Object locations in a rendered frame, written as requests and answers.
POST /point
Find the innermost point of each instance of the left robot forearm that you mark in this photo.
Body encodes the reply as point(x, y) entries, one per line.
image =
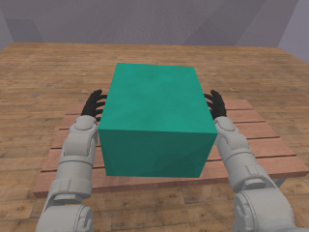
point(73, 183)

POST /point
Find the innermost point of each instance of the robot right upper arm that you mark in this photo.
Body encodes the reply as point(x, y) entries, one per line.
point(264, 210)

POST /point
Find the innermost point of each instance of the right robot forearm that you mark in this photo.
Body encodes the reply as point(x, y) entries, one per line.
point(244, 171)

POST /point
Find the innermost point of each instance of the carton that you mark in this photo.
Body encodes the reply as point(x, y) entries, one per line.
point(155, 123)

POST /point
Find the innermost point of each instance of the robot left upper arm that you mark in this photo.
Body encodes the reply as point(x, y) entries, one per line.
point(67, 218)

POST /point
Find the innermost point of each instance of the robot left hand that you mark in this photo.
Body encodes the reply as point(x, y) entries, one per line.
point(90, 108)

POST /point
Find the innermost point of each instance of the robot right hand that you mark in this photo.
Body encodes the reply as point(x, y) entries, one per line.
point(217, 105)

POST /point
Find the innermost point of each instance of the table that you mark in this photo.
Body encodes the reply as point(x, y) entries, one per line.
point(270, 151)

